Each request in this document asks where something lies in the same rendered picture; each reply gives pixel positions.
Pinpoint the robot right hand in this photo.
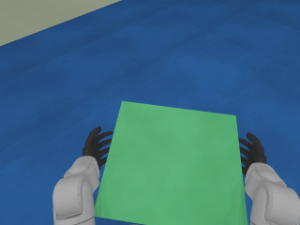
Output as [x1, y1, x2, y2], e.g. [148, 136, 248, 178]
[238, 132, 267, 176]

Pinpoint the right robot forearm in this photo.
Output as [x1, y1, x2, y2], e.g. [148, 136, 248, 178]
[244, 162, 300, 225]

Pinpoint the left robot forearm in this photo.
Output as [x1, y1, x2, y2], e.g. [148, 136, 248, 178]
[52, 156, 100, 225]

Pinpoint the carton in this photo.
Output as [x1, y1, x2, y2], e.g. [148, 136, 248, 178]
[94, 100, 248, 225]

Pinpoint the robot left hand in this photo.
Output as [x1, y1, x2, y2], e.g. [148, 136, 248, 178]
[82, 126, 113, 169]

